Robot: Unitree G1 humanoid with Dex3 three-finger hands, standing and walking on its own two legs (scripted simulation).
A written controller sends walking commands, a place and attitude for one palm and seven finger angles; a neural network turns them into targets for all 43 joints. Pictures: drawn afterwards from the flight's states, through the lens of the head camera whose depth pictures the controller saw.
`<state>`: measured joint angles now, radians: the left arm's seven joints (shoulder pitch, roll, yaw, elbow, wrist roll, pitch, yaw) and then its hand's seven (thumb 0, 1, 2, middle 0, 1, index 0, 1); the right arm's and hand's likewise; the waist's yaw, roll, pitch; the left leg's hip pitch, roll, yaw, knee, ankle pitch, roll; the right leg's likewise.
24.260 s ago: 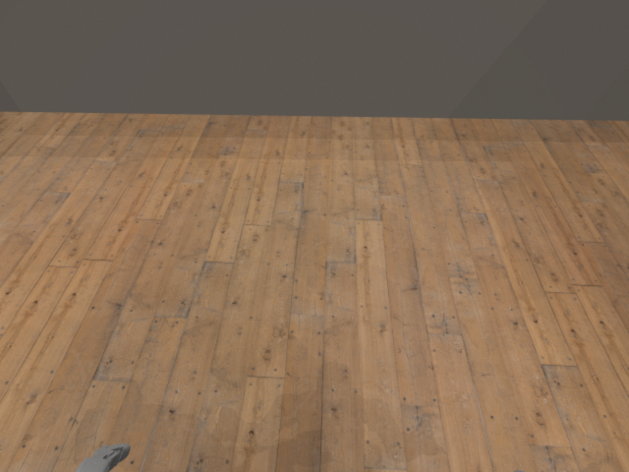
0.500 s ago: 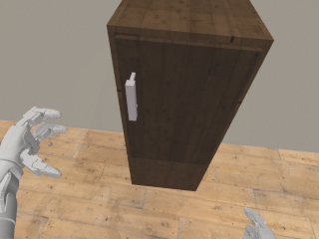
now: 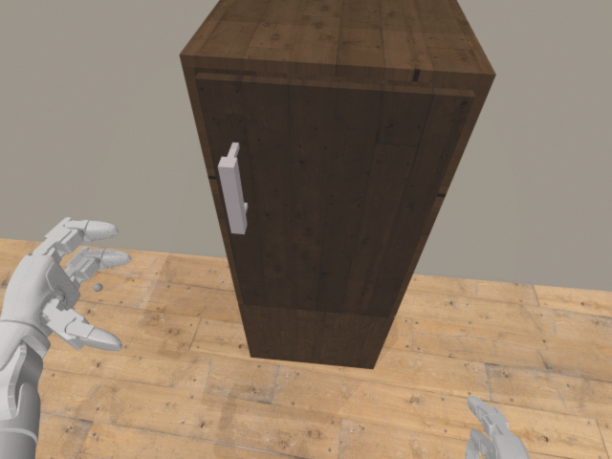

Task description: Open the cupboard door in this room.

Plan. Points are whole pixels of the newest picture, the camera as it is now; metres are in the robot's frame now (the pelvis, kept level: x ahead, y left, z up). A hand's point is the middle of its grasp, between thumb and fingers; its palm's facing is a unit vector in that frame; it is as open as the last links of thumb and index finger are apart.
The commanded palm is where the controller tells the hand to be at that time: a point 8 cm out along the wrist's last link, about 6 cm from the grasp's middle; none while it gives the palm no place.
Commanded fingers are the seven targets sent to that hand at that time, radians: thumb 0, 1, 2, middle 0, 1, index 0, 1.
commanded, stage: move the hooked fingers beside the handle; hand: left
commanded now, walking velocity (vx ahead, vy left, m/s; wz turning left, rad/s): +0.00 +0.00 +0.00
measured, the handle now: (236, 189) +0.50 +0.14 +0.07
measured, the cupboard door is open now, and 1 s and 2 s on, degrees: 0 0 0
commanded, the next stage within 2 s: none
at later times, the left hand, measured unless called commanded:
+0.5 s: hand (134, 253) +0.35 +0.25 +0.08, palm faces -0.02 -1.00 -0.02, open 14.0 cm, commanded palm +0.32 +0.31 +0.09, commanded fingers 0.00 -0.50 0.30 -0.30 -1.20 -0.30 -1.20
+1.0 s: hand (156, 230) +0.40 +0.24 +0.08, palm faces -0.03 -1.00 -0.01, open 14.0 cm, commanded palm +0.37 +0.29 +0.08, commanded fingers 0.00 -0.50 0.30 -0.30 -1.20 -0.30 -1.20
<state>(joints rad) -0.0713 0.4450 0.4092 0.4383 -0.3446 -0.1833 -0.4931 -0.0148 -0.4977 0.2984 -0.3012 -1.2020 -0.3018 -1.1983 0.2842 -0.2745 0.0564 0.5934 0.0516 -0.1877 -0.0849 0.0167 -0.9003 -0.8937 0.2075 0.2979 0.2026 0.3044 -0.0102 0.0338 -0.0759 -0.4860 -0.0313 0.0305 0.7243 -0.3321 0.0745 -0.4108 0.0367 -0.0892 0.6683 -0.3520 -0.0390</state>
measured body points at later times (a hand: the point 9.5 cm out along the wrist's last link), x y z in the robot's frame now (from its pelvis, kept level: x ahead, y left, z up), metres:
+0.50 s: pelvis +0.00 -0.01 +0.00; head +0.04 +0.00 +0.44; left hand +0.35 +0.31 +0.08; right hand +0.12 -0.28 -0.09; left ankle +0.02 +0.07 -0.72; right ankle -0.01 -0.10 -0.72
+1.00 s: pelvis +0.01 +0.01 +0.00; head +0.06 +0.03 +0.44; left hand +0.39 +0.29 +0.08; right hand +0.11 -0.25 -0.10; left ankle +0.02 +0.07 -0.72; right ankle -0.01 -0.10 -0.72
